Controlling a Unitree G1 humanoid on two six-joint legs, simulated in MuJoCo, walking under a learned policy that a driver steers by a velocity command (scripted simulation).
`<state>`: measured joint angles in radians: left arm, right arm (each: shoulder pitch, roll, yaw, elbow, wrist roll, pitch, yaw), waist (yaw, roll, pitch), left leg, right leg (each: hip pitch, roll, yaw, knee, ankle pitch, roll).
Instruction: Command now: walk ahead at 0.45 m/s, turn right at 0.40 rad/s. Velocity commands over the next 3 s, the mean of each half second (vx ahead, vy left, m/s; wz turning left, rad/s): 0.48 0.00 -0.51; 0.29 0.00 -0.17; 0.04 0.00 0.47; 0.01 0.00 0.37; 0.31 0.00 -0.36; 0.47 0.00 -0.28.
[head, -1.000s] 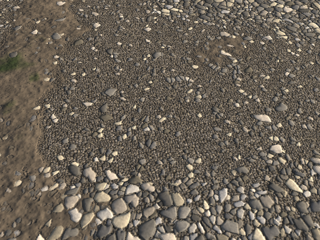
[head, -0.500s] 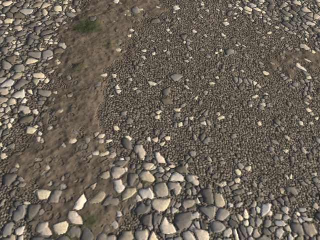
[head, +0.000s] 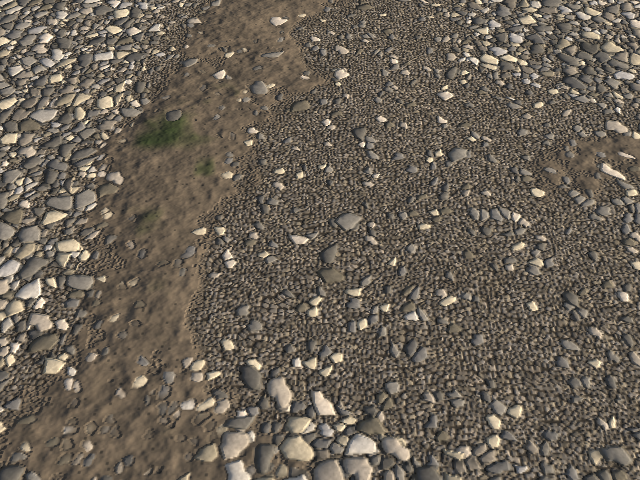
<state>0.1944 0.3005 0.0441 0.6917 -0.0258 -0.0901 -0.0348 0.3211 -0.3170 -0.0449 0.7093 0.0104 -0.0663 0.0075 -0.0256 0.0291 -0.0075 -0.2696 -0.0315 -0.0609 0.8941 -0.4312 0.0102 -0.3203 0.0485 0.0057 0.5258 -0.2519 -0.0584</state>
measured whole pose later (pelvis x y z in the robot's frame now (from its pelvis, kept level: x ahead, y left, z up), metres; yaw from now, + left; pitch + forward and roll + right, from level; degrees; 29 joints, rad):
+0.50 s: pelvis +0.28 +0.00 +0.00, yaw -18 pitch +1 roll +2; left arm 0.36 0.31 0.05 0.75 -0.03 -0.02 0.01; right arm 0.11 -0.27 -0.04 0.63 -0.01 -0.10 0.01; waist 0.05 -0.03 0.05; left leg -0.36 -0.05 0.02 0.50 -0.16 0.03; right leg -0.33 0.04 0.12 1.16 -0.43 -0.01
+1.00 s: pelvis +0.45 -0.11 +0.00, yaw -20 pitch +1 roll +0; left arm 0.07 0.23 0.01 0.66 0.02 -0.02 -0.01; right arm 0.26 -0.31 -0.04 0.82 0.02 0.01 -0.02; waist -0.03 0.03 0.07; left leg -0.43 0.04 -0.04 1.07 -0.55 -0.08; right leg -0.39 -0.01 -0.06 0.49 -0.11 -0.04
